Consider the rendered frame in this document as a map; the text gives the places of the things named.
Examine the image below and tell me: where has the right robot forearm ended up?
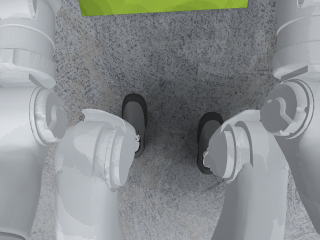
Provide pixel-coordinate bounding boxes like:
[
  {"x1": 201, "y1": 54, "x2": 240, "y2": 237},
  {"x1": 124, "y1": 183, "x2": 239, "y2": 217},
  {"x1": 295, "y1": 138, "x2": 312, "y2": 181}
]
[{"x1": 272, "y1": 0, "x2": 320, "y2": 83}]

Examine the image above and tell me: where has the carton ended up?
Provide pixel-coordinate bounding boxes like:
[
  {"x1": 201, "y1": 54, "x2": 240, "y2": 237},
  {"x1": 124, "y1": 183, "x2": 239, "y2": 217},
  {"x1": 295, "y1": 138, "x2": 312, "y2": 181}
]
[{"x1": 78, "y1": 0, "x2": 248, "y2": 17}]

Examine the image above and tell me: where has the left robot upper arm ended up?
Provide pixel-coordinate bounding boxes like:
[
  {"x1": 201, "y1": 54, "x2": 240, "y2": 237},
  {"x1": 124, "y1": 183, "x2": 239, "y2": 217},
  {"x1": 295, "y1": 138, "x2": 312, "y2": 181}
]
[{"x1": 0, "y1": 86, "x2": 67, "y2": 240}]

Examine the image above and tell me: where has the left robot forearm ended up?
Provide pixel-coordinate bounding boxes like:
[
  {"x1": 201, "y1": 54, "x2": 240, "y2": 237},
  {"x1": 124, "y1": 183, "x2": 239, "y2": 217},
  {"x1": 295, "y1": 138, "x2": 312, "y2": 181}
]
[{"x1": 0, "y1": 0, "x2": 62, "y2": 89}]

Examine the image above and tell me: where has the robot left thigh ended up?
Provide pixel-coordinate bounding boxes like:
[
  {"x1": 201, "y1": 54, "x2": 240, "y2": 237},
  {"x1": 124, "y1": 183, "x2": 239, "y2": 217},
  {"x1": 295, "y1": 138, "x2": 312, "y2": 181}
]
[{"x1": 54, "y1": 121, "x2": 131, "y2": 240}]

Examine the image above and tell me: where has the right robot upper arm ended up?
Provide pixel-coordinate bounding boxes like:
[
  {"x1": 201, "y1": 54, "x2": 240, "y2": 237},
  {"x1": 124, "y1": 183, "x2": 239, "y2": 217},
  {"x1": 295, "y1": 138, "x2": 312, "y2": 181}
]
[{"x1": 260, "y1": 79, "x2": 320, "y2": 235}]

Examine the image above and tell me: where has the robot right shin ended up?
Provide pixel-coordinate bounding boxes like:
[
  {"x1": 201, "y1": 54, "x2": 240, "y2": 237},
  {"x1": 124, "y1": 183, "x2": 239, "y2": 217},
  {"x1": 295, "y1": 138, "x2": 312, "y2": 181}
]
[{"x1": 203, "y1": 110, "x2": 289, "y2": 176}]

